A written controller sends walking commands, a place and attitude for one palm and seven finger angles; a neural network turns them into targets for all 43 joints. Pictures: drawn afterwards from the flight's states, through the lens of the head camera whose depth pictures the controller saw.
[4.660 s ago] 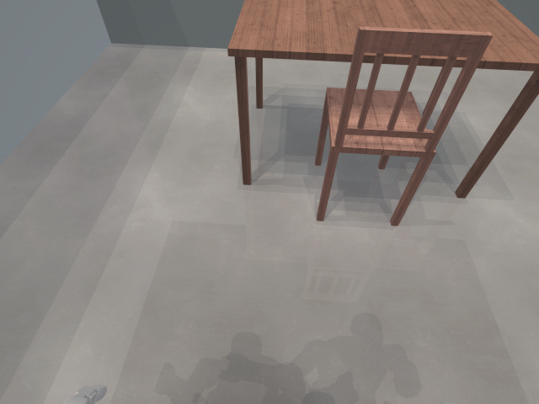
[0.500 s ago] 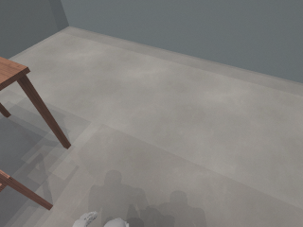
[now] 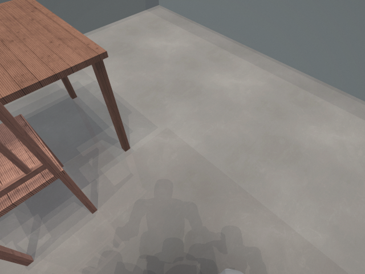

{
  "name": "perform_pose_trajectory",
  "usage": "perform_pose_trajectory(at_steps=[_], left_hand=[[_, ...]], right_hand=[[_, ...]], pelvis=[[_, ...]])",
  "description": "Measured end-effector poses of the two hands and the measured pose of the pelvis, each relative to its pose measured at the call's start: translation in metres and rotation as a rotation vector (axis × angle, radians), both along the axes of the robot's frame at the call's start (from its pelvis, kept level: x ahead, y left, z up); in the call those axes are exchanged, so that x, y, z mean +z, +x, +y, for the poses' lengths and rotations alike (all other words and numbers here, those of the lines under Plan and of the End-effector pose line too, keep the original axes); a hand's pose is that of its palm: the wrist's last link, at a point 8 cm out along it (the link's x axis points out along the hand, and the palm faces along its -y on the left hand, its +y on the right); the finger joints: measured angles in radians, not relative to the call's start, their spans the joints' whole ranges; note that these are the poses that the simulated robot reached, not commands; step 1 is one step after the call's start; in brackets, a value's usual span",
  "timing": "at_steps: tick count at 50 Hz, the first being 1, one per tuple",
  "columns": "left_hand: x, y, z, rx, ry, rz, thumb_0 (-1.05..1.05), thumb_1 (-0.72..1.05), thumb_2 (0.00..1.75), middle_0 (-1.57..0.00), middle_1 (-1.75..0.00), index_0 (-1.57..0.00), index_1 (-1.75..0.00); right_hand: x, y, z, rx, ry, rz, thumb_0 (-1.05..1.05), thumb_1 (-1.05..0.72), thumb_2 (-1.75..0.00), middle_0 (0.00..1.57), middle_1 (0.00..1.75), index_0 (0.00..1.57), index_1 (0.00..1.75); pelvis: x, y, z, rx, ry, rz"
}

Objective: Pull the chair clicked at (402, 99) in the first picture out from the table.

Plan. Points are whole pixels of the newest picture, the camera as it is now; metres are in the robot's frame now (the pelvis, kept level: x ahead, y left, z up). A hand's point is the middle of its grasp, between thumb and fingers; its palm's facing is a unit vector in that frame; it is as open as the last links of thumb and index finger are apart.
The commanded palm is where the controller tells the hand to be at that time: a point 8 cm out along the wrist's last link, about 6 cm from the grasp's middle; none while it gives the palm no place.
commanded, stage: turn to face it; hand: left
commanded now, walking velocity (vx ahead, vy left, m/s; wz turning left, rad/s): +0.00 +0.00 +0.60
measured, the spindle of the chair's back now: out of the picture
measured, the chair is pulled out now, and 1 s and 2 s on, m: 0.00 0.00 0.00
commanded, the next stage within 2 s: take the last steps up to it in 1.12 s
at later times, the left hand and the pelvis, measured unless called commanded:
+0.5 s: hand out of the picture -0.04 +0.18 -0.17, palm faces +0.36 -0.90 -0.24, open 7.4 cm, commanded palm none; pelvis -0.01 -0.02 -0.01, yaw +20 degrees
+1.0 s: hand out of the picture -0.01 +0.20 -0.14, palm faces +0.54 -0.79 -0.30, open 7.4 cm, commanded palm none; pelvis +0.00 -0.03 -0.01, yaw +35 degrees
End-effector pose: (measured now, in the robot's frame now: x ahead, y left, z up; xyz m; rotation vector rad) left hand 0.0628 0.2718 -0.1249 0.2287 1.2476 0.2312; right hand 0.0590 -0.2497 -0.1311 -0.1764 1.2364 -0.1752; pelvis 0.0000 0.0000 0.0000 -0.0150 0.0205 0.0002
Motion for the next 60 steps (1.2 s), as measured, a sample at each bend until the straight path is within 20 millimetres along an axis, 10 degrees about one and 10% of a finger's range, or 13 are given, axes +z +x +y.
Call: perform_pose_trajectory(at_steps=[14,29,39,48,60], left_hand=[[0.013,-0.044,-0.067,0.142,-0.006,-0.079,0.01,0.91,0.90,-0.20,-0.30,-0.21,-0.30],[-0.029,-0.157,-0.028,0.418,-0.063,0.083,0.01,0.91,0.90,-0.20,-0.30,-0.21,-0.30],[-0.001,-0.135,-0.001,0.474,-0.009,-0.052,0.01,0.91,0.90,-0.20,-0.30,-0.20,-0.30],[0.012,-0.101,-0.025,0.484,0.059,-0.167,0.01,0.91,0.90,-0.20,-0.30,-0.20,-0.30],[0.013,-0.162,-0.085,0.636,-0.006,-0.074,0.01,0.90,0.90,-0.20,-0.30,-0.21,-0.30]], right_hand=[[-0.006,0.067,-0.046,0.180,0.018,-0.036,0.01,-0.91,-0.90,0.19,0.30,0.19,0.30],[0.009,0.146,0.052,0.494,-0.020,-0.139,0.01,-0.91,-0.90,0.19,0.30,0.19,0.30],[0.012,0.126,0.065,0.547,-0.012,-0.058,0.01,-0.90,-0.90,0.20,0.30,0.20,0.30],[-0.020,0.127,0.040,0.556,0.037,0.013,0.01,-0.90,-0.90,0.20,0.30,0.20,0.30],[-0.010,0.145,0.045,0.671,0.014,0.065,0.01,-0.91,-0.90,0.19,0.30,0.19,0.30]], pelvis=[[0.000,-0.002,-0.044,0.202,0.052,-0.021],[-0.015,-0.012,-0.009,0.394,0.021,-0.003],[0.001,-0.012,-0.005,0.502,0.003,-0.012],[-0.010,0.003,-0.029,0.583,0.033,-0.009],[0.005,0.003,-0.036,0.700,0.061,-0.016]])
